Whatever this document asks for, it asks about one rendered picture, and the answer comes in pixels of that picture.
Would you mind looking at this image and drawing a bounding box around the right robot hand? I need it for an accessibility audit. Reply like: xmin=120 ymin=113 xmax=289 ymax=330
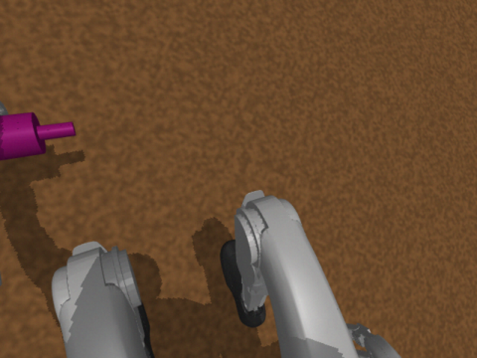
xmin=346 ymin=323 xmax=402 ymax=358

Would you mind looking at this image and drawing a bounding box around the bottle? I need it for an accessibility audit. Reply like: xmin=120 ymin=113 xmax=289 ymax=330
xmin=0 ymin=113 xmax=76 ymax=160

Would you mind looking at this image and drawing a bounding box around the left robot foot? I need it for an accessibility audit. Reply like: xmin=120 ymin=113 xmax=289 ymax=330
xmin=138 ymin=303 xmax=155 ymax=358

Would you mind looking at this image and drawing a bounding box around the right robot foot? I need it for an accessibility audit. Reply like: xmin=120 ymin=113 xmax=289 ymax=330
xmin=220 ymin=239 xmax=266 ymax=327

